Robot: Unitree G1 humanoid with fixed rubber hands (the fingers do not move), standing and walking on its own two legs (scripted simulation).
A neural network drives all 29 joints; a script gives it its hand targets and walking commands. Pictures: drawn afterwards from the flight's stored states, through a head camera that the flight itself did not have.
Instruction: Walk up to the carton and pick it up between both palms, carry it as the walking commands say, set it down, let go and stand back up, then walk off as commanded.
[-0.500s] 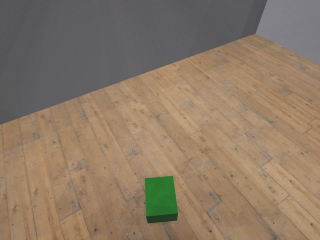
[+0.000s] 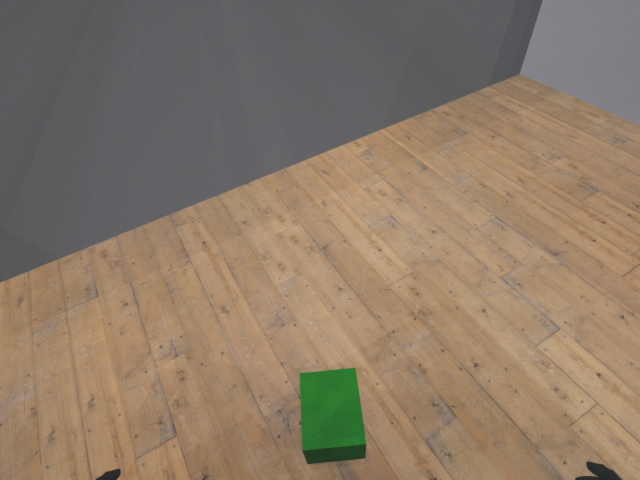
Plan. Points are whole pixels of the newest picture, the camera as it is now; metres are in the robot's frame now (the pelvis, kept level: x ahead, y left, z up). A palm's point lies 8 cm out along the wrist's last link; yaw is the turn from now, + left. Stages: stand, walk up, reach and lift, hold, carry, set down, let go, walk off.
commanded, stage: walk up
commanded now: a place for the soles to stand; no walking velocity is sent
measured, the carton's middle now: (331, 415) +0.45 +0.04 -0.70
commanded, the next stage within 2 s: reach and lift in 1.28 s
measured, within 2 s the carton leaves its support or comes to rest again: neither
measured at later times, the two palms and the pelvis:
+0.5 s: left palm out of the picture +0.12 +0.32 -0.08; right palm out of the picture +0.12 -0.33 -0.09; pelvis +0.01 +0.00 +0.01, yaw +0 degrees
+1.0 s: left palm out of the picture +0.13 +0.32 -0.08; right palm out of the picture +0.14 -0.32 -0.09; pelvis +0.03 +0.00 +0.01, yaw +1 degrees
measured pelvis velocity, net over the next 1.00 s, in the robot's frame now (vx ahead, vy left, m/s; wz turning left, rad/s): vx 0.03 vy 0.00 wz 0.01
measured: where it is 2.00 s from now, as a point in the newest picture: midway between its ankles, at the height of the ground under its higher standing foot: outside the picture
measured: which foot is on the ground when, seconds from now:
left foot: down 0.00-1.00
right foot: down 0.00-1.00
